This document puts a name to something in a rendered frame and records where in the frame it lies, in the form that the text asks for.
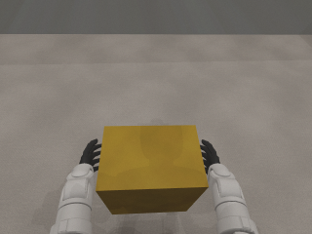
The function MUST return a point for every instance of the robot left hand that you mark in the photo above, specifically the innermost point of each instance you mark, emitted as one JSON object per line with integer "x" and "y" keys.
{"x": 89, "y": 154}

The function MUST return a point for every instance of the left robot forearm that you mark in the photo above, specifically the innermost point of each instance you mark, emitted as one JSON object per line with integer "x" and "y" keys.
{"x": 76, "y": 202}

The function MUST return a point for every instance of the right robot forearm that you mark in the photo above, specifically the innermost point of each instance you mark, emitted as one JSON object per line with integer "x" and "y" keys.
{"x": 229, "y": 203}

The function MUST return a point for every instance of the robot right hand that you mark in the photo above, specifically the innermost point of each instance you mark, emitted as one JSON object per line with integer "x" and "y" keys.
{"x": 210, "y": 155}

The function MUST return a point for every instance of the carton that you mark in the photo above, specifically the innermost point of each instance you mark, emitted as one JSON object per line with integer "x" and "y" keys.
{"x": 150, "y": 169}

